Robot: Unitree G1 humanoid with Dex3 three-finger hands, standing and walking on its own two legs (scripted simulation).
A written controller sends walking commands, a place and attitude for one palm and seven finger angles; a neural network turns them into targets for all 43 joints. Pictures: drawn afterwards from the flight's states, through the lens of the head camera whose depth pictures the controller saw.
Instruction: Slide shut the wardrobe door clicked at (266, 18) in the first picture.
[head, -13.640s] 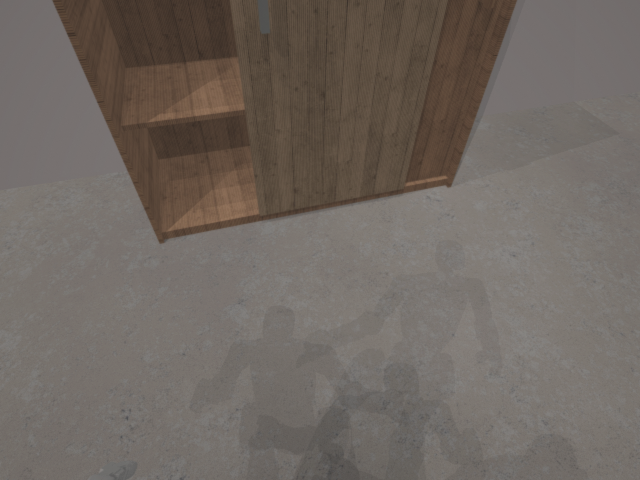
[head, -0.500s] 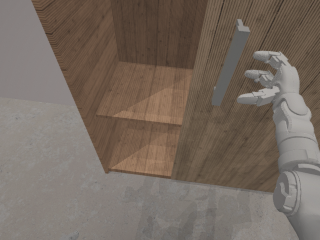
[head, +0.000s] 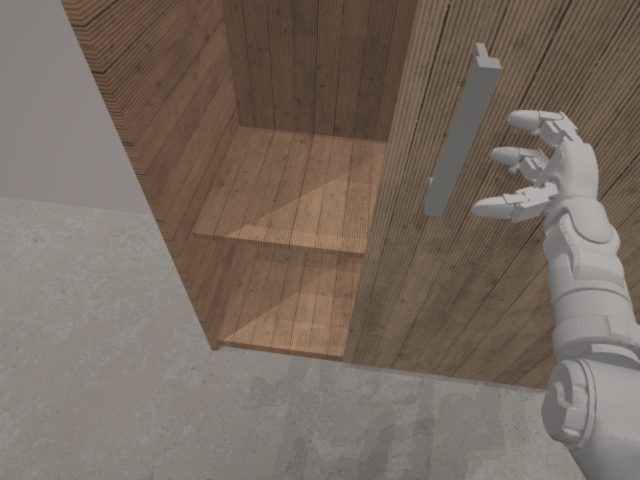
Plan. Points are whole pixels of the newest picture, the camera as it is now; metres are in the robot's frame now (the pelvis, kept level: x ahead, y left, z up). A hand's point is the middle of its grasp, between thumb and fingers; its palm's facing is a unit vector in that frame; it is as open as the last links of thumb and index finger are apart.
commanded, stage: move the hooked fingers beside the handle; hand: right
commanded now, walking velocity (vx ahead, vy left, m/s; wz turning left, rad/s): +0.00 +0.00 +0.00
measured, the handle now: (453, 138) +0.53 -0.10 +0.17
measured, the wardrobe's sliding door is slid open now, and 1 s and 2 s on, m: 0.41 0.41 0.41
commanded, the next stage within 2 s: feel for the door with the fingertips in 0.30 s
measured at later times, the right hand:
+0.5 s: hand (502, 166) +0.47 -0.15 +0.17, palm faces +0.01 +1.00 -0.02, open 14.0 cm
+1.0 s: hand (474, 158) +0.48 -0.12 +0.17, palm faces +0.03 +1.00 -0.02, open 14.0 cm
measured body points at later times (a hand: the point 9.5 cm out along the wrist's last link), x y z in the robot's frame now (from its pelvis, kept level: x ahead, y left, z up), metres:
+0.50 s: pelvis +0.00 +0.00 +0.00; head +0.03 +0.02 +0.45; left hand +0.03 +0.27 -0.13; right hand +0.47 -0.20 +0.18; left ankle -0.03 +0.11 -0.73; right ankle +0.00 -0.12 -0.73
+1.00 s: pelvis +0.00 +0.01 +0.00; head +0.03 +0.02 +0.45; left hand +0.06 +0.26 -0.13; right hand +0.47 -0.17 +0.18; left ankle -0.03 +0.11 -0.73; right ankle +0.00 -0.12 -0.73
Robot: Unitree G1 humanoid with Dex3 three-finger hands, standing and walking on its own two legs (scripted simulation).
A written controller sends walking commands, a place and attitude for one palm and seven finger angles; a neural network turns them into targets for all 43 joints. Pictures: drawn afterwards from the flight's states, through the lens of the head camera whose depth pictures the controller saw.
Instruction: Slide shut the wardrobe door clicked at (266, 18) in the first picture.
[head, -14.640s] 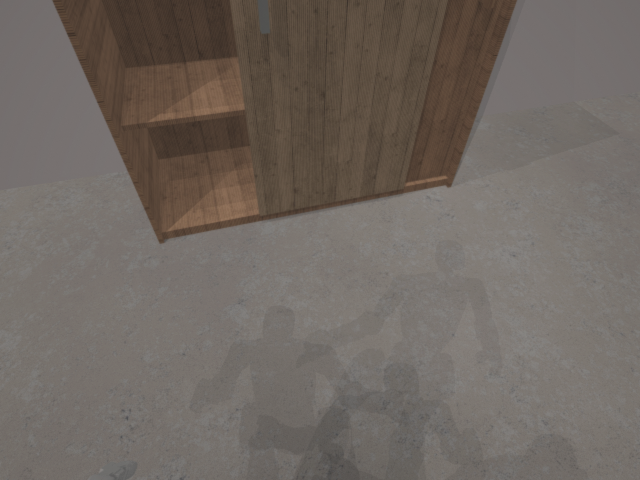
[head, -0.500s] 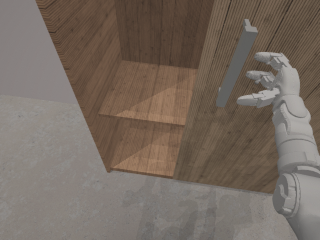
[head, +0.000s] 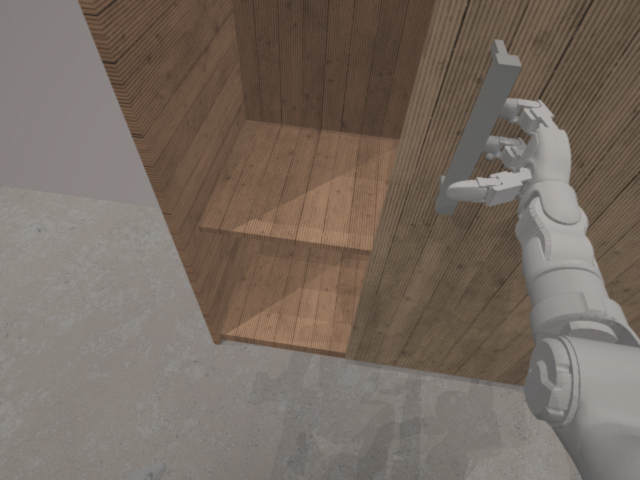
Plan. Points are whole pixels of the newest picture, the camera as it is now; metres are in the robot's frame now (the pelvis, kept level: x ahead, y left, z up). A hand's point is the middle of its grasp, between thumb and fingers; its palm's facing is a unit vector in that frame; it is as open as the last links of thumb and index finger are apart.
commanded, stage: feel for the door with the fingertips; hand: right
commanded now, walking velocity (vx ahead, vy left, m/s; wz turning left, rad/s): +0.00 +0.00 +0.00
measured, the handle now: (468, 136) +0.53 -0.11 +0.17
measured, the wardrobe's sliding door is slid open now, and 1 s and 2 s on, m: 0.41 0.41 0.41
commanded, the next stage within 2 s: slide the fingers in behind the handle in 0.10 s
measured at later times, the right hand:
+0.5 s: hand (494, 156) +0.49 -0.13 +0.17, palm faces +0.01 +1.00 +0.00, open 13.8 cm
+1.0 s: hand (485, 161) +0.48 -0.12 +0.17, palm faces +0.00 +1.00 +0.01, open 14.0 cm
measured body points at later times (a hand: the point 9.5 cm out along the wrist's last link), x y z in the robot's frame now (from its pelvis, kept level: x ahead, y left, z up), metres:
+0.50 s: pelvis +0.00 +0.00 +0.00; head +0.04 +0.01 +0.45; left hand +0.00 +0.26 -0.13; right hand +0.48 -0.19 +0.17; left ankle -0.02 +0.11 -0.73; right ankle +0.00 -0.13 -0.73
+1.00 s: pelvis +0.00 -0.01 +0.00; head +0.03 +0.00 +0.45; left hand +0.07 +0.25 -0.12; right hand +0.47 -0.18 +0.18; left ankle -0.02 +0.11 -0.73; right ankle +0.00 -0.13 -0.73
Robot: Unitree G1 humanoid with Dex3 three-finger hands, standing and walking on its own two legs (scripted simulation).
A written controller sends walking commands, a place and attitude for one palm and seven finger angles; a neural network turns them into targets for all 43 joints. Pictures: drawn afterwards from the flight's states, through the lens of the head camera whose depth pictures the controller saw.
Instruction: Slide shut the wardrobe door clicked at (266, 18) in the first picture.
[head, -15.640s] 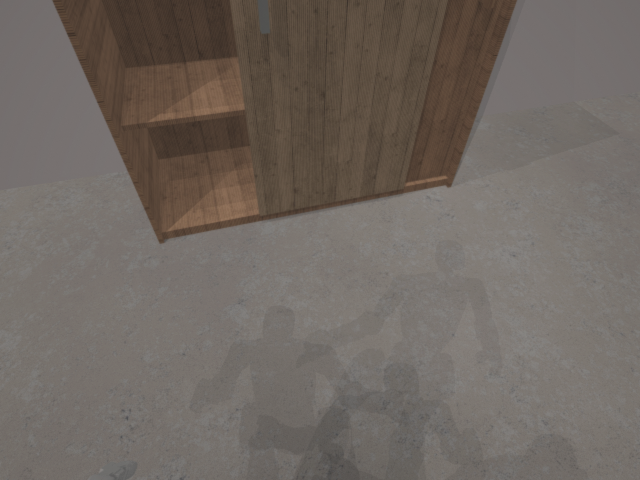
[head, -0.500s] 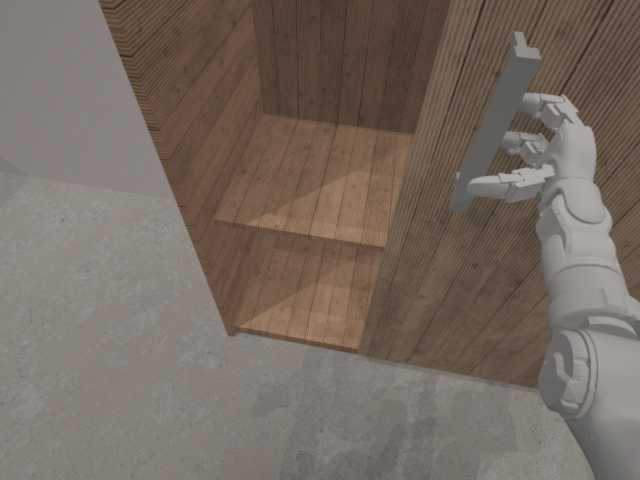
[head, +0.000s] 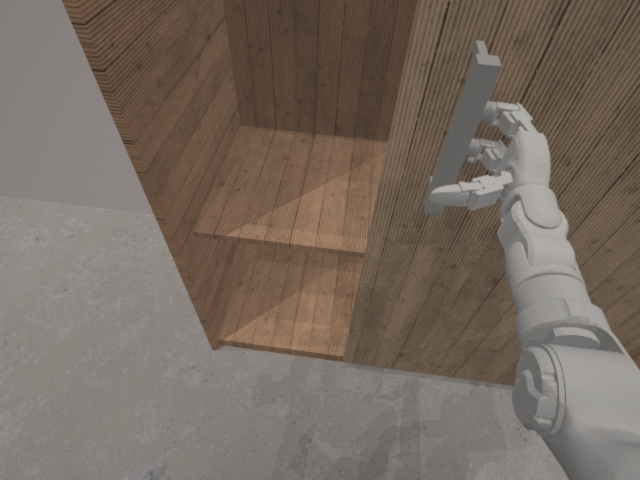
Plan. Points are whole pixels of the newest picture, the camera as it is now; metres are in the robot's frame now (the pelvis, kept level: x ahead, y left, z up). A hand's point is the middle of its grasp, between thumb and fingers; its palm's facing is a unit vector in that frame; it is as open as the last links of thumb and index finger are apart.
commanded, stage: slide the fingers in behind the handle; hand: right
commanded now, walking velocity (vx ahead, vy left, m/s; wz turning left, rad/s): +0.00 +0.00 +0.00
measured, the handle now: (453, 137) +0.53 -0.10 +0.17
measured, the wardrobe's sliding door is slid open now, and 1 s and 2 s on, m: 0.41 0.41 0.41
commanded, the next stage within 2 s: grip the handle and tug to test in 1.02 s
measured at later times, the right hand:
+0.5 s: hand (442, 158) +0.47 -0.08 +0.18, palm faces +0.01 +1.00 +0.00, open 14.0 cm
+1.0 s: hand (444, 156) +0.48 -0.08 +0.17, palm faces +0.01 +1.00 +0.00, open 14.0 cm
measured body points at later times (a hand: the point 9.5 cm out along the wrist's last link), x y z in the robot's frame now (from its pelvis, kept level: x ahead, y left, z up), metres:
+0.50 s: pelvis +0.00 +0.01 +0.00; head +0.02 +0.03 +0.45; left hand +0.06 +0.26 -0.13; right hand +0.46 -0.13 +0.18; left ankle -0.03 +0.12 -0.73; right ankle +0.00 -0.12 -0.73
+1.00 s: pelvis +0.00 +0.01 +0.00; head +0.03 +0.03 +0.45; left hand +0.04 +0.27 -0.13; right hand +0.47 -0.13 +0.18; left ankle -0.03 +0.12 -0.73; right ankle +0.00 -0.12 -0.73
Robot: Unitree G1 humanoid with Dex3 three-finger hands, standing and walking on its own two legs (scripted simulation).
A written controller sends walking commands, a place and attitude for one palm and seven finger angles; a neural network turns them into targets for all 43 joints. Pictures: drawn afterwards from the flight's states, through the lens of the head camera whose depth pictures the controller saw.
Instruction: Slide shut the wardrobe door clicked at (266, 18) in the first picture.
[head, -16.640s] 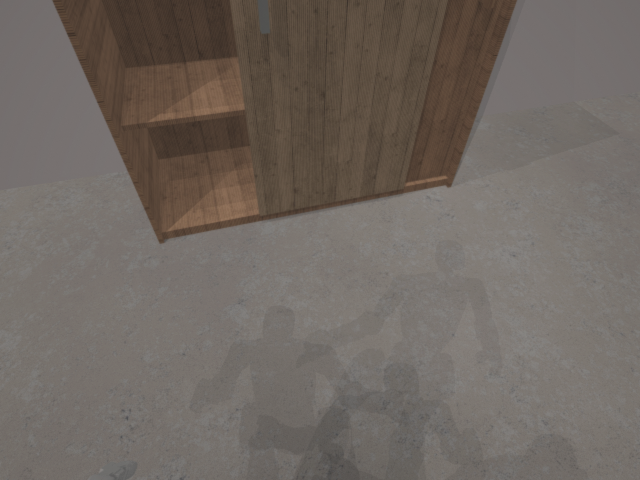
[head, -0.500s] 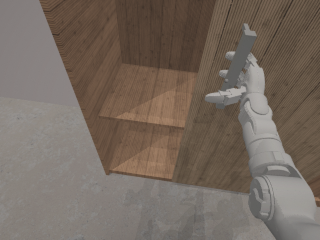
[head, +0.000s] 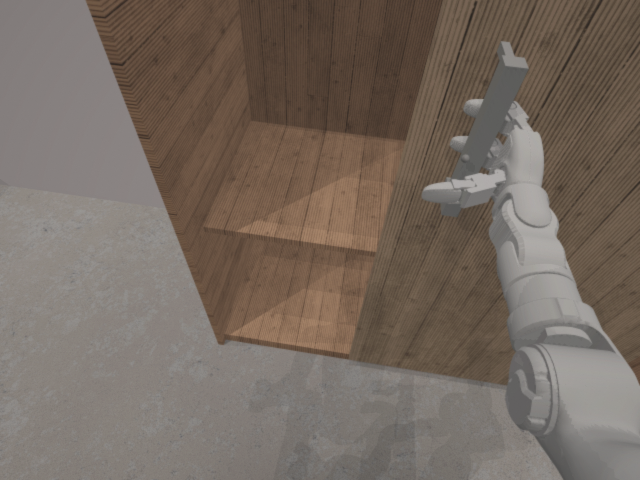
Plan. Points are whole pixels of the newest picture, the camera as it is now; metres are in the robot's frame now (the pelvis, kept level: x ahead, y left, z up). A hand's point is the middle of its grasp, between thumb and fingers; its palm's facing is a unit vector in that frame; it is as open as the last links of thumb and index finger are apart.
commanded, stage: slide the fingers in behind the handle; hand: right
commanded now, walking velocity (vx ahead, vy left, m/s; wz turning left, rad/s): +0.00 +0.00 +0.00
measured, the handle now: (474, 138) +0.53 -0.11 +0.17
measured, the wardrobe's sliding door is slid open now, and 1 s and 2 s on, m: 0.41 0.41 0.41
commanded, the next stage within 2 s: grip the handle and tug to test in 0.02 s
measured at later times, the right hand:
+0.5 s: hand (467, 158) +0.48 -0.10 +0.17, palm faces +0.01 +1.00 +0.00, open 10.5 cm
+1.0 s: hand (462, 160) +0.47 -0.09 +0.17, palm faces +0.00 +1.00 +0.00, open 5.9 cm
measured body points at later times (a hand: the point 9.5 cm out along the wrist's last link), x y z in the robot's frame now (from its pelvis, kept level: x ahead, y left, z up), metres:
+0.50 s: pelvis +0.00 -0.01 +0.00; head +0.03 +0.00 +0.45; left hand +0.07 +0.24 -0.12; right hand +0.47 -0.15 +0.18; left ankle -0.02 +0.10 -0.73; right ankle +0.00 -0.13 -0.73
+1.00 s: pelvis +0.00 -0.01 +0.00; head +0.03 +0.01 +0.45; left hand +0.05 +0.25 -0.13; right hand +0.47 -0.15 +0.17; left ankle -0.02 +0.10 -0.73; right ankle +0.00 -0.13 -0.73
